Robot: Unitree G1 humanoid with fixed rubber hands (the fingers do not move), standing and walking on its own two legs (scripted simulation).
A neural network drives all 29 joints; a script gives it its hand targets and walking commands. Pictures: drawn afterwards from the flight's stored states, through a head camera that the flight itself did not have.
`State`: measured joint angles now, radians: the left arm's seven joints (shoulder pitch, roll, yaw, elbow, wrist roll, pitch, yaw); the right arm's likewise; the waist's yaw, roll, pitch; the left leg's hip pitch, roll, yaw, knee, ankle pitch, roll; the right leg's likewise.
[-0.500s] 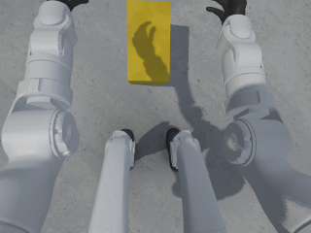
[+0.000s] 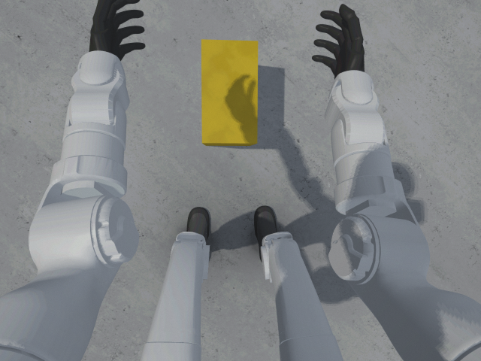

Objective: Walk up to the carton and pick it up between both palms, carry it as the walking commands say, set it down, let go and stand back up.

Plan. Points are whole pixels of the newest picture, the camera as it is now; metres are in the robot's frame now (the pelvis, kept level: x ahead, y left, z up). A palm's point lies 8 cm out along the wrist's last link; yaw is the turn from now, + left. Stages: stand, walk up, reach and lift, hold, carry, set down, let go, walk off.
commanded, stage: let go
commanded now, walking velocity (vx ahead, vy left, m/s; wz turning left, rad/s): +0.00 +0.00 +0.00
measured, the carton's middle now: (228, 99) +0.54 +0.01 -0.59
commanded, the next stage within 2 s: stand in 1.20 s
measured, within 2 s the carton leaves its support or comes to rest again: neither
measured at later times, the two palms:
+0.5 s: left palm (44, 199) +0.32 +0.22 -0.02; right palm (428, 199) +0.32 -0.20 -0.02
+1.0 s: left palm (9, 295) +0.24 +0.23 +0.02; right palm out of the picture +0.25 -0.23 +0.03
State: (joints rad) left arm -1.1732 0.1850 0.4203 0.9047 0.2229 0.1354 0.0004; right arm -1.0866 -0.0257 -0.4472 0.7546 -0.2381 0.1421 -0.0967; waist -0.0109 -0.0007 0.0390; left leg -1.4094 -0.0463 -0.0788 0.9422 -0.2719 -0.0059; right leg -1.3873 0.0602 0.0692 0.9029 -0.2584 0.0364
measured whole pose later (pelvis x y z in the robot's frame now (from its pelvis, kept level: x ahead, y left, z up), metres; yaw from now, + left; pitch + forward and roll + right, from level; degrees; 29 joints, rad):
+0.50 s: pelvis +0.05 +0.00 +0.07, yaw +1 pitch +20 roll +0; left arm -0.21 0.16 0.14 0.60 0.06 0.03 -0.04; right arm -0.18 -0.13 -0.12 0.56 -0.05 0.04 0.02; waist 0.00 0.00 -0.02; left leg -0.71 -0.04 -0.07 0.62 -0.25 0.00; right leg -0.70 0.04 0.08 0.60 -0.24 0.01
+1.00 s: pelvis +0.08 -0.01 +0.09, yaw +1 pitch -3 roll +0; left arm 0.21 0.22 0.03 0.45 0.00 0.12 -0.07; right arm 0.22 -0.21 -0.03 0.44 -0.01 0.11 0.07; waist 0.00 -0.01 0.07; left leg -0.10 -0.03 -0.06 0.43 -0.28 0.00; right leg -0.10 0.03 0.08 0.44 -0.28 0.00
